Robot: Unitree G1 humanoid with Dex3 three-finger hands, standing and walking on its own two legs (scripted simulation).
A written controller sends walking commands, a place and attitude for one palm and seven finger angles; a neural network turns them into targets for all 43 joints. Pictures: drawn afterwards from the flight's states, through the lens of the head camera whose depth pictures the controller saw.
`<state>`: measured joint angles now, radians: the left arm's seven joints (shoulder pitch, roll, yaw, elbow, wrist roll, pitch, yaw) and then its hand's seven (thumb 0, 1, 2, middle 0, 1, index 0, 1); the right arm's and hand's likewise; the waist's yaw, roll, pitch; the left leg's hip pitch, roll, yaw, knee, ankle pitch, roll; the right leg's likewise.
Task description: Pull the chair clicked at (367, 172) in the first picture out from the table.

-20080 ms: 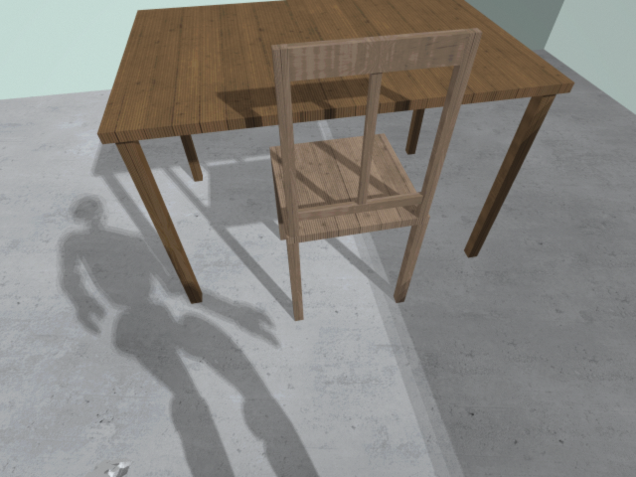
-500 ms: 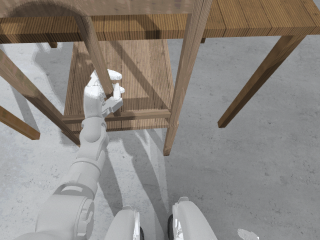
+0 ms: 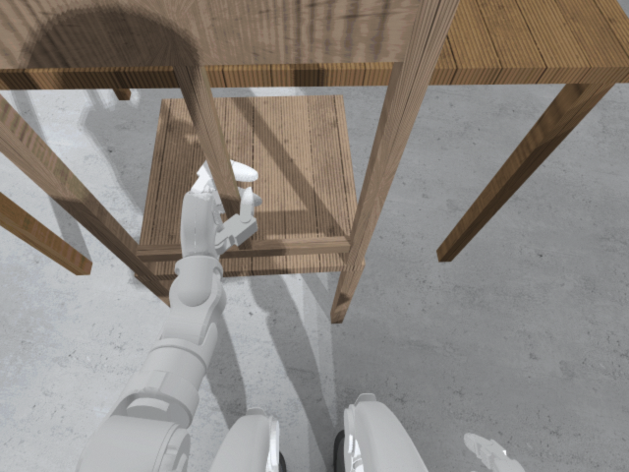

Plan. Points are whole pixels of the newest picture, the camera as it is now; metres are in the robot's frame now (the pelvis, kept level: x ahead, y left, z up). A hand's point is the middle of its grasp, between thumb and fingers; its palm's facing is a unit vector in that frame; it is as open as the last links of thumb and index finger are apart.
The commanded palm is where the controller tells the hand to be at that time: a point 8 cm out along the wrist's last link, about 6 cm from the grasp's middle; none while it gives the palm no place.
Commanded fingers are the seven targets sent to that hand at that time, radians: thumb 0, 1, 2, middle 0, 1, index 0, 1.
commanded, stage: step backward, pulling the chair out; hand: left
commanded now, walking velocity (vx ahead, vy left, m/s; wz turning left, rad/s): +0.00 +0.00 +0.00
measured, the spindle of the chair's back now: (226, 183) +0.45 +0.10 +0.06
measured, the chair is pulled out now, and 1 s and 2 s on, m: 0.03 0.16 0.26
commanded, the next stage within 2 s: none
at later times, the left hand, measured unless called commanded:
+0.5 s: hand (240, 236) +0.39 +0.08 +0.04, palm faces -0.12 -0.99 -0.11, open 5.1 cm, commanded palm +0.38 +0.13 +0.03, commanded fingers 0.00 0.90 0.90 -0.50 -1.45 -0.50 -1.45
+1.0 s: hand (244, 312) +0.30 +0.07 +0.04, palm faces -0.10 -0.99 -0.12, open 5.2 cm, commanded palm +0.31 +0.13 +0.04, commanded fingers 0.00 0.90 0.90 -0.50 -1.45 -0.50 -1.45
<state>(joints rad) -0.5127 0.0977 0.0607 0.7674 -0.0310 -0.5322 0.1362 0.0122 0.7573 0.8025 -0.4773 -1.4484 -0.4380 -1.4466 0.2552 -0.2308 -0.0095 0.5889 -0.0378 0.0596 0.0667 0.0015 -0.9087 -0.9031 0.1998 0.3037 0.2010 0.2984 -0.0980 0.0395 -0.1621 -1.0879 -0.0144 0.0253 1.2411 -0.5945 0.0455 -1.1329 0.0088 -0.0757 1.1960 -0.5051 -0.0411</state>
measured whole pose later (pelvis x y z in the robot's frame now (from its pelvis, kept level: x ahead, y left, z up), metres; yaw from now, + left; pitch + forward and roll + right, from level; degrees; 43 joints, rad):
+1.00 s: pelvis -0.06 +0.00 +0.10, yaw +0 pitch +5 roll +0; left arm -0.51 0.10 -0.03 1.07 -0.08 -0.24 0.09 0.06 0.72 0.78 -0.32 -1.13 -0.50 -1.44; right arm 0.23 -0.30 -0.01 0.74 0.08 0.01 -0.12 0.00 -0.91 -0.90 0.20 0.30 0.20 0.30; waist -0.09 0.03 0.09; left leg -0.45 -0.01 0.06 0.55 -0.20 0.02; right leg -0.48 0.01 -0.05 0.49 -0.11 -0.03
